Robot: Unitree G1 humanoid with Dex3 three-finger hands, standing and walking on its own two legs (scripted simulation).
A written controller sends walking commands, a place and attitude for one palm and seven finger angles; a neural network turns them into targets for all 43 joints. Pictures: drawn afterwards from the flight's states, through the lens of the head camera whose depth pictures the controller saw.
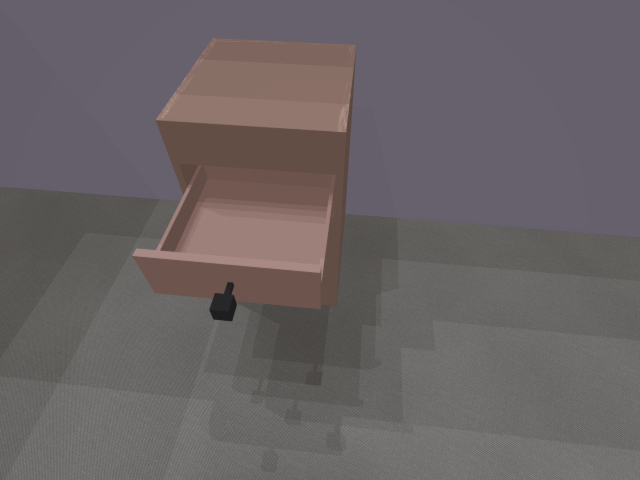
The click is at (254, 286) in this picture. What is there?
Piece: drawer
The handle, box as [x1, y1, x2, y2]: [209, 282, 236, 320]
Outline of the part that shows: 231,282 227,283 223,294 214,294 209,309 214,319 232,319 236,303 233,295 230,294 233,286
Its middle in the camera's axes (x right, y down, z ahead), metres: -0.20 +0.13 +0.81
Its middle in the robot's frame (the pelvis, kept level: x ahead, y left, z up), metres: +0.48 +0.23 -0.22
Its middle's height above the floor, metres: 0.55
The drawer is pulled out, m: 0.29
